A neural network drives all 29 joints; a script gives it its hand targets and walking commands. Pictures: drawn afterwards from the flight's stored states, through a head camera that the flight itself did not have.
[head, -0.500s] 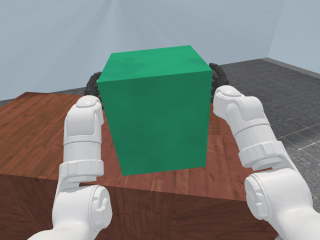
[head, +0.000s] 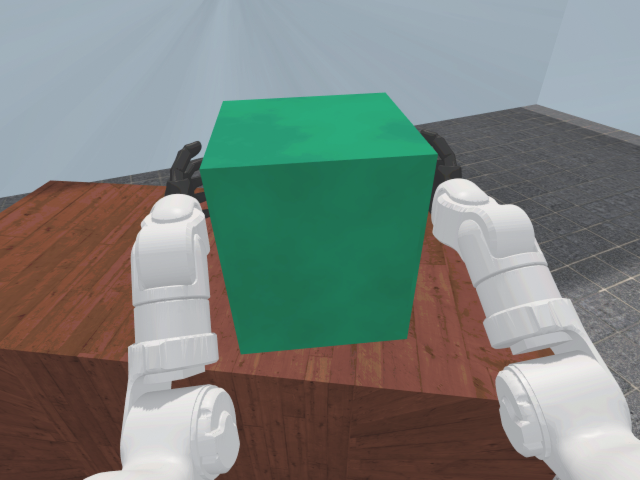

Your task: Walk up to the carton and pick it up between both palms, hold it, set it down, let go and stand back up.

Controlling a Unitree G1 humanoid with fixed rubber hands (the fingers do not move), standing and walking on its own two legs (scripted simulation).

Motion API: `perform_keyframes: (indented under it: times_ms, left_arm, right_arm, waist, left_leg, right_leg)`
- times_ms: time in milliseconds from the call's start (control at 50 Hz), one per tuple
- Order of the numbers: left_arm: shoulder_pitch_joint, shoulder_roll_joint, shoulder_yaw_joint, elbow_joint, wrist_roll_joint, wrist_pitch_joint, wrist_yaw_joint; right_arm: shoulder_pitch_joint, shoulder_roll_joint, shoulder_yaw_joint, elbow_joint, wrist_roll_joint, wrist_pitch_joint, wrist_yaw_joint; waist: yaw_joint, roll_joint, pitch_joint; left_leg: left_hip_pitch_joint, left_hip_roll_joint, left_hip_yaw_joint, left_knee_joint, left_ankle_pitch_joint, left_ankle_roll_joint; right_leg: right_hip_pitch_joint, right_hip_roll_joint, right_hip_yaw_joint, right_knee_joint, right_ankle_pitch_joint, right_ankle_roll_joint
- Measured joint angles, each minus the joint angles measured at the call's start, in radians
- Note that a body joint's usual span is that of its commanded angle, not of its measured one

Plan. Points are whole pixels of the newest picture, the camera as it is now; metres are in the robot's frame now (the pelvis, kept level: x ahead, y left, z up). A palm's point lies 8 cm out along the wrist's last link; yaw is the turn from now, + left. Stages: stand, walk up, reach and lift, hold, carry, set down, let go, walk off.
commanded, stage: hold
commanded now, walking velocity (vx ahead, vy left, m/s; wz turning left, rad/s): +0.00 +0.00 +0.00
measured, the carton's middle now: (315, 220) +0.38 +0.00 +0.22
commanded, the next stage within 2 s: none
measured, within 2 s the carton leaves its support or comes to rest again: neither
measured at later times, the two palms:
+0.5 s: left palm (173, 204) +0.34 +0.16 +0.27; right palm (446, 185) +0.34 -0.14 +0.28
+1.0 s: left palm (186, 207) +0.34 +0.15 +0.27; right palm (459, 185) +0.33 -0.16 +0.28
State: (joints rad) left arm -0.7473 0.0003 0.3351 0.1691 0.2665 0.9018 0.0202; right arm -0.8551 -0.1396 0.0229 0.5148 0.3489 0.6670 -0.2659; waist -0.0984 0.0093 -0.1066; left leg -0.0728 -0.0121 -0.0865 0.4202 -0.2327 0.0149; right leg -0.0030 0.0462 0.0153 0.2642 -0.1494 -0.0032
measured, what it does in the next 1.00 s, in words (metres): stands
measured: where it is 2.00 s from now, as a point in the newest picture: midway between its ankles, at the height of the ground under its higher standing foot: outside the picture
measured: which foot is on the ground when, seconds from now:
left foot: down 0.00-1.00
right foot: down 0.00-1.00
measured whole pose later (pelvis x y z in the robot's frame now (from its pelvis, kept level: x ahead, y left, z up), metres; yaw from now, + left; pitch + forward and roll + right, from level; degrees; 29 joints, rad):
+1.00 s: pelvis -0.03 -0.01 +0.00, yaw +0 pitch -5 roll -2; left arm -0.85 0.05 0.34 0.43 0.22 0.81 0.04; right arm -0.99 -0.12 -0.06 0.73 0.29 0.65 -0.25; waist -0.08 0.01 -0.16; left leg -0.14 -0.01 -0.09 0.42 -0.18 0.00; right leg -0.09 0.05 0.01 0.31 -0.13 -0.01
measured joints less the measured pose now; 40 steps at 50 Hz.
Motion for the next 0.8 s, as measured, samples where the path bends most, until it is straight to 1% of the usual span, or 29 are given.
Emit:
perform_keyframes:
  times_ms: [120, 220, 280, 360, 440, 480, 560, 680, 720, 800]
  left_arm:
    - [0.031, 0.004, -0.012, -0.035, -0.02, -0.014, 0.005]
    - [0.025, 0.009, -0.005, -0.038, -0.031, -0.014, 0.007]
    - [0.002, 0.016, 0.006, -0.006, -0.029, -0.018, 0.002]
    - [-0.022, 0.032, 0.014, 0.04, -0.021, -0.02, -0.015]
    - [-0.058, 0.047, 0.024, 0.124, -0.017, -0.037, -0.024]
    - [-0.067, 0.056, 0.018, 0.147, -0.021, -0.042, -0.024]
    - [-0.069, 0.069, -0.004, 0.163, -0.039, -0.057, -0.018]
    - [-0.05, 0.059, -0.016, 0.139, -0.06, -0.069, 0.004]
    - [-0.05, 0.052, -0.007, 0.141, -0.054, -0.066, 0.006]
    - [-0.069, 0.044, 0.016, 0.189, -0.039, -0.066, 0.004]
  right_arm:
    - [0.009, 0.002, 0.002, -0.038, 0.009, 0.004, -0.015]
    - [-0.004, 0.021, -0.029, -0.037, -0.001, 0.009, -0.017]
    - [-0.02, 0.029, -0.043, -0.013, -0.011, 0.007, -0.017]
    - [-0.037, 0.034, -0.036, 0.021, -0.028, 0.008, -0.019]
    - [-0.062, 0.041, -0.049, 0.078, -0.044, 0.009, -0.02]
    - [-0.07, 0.042, -0.052, 0.094, -0.048, 0.007, -0.02]
    - [-0.076, 0.035, -0.052, 0.097, -0.041, 0.003, -0.023]
    - [-0.077, 0.026, -0.064, 0.071, -0.028, 0.01, -0.027]
    - [-0.089, 0.027, -0.071, 0.09, -0.024, 0.009, -0.025]
    - [-0.121, 0.026, -0.078, 0.161, -0.036, 0.003, -0.005]
  waist:
    - [0.007, -0.001, -0.001]
    - [0.013, 0.002, -0.01]
    - [0.017, 0.001, -0.012]
    - [0.015, -0.001, -0.014]
    - [0.015, -0.006, -0.025]
    - [0.013, -0.009, -0.029]
    - [0.008, -0.01, -0.036]
    - [0.0, -0.016, -0.048]
    - [-0.002, -0.018, -0.053]
    - [0.002, -0.014, -0.053]
  left_leg:
    - [-0.006, 0.003, -0.005, -0.003, 0.007, -0.007]
    - [-0.013, 0.003, -0.011, -0.005, 0.014, -0.011]
    - [-0.012, 0.003, -0.014, -0.007, 0.019, -0.013]
    - [-0.008, 0.002, -0.017, -0.009, 0.025, -0.015]
    - [-0.017, 0.0, -0.018, -0.007, 0.03, -0.016]
    - [-0.024, 0.0, -0.019, -0.006, 0.033, -0.016]
    - [-0.039, 0.003, -0.02, 0.004, 0.033, -0.018]
    - [-0.049, 0.003, -0.018, 0.008, 0.035, -0.016]
    - [-0.047, 0.002, -0.013, 0.004, 0.037, -0.015]
    - [-0.042, 0.002, -0.003, -0.003, 0.042, -0.013]
  right_leg:
    - [-0.009, 0.004, -0.004, 0.005, 0.002, -0.006]
    - [-0.019, 0.004, -0.011, 0.012, 0.003, -0.01]
    - [-0.018, 0.004, -0.014, 0.016, 0.003, -0.012]
    - [-0.017, 0.003, -0.018, 0.021, 0.004, -0.014]
    - [-0.03, 0.001, -0.02, 0.033, 0.003, -0.014]
    - [-0.037, 0.001, -0.021, 0.034, 0.005, -0.015]
    - [-0.045, 0.005, -0.022, 0.028, 0.014, -0.015]
    - [-0.054, 0.005, -0.019, 0.03, 0.019, -0.013]
    - [-0.057, 0.004, -0.015, 0.033, 0.019, -0.012]
    - [-0.058, 0.002, -0.005, 0.035, 0.022, -0.01]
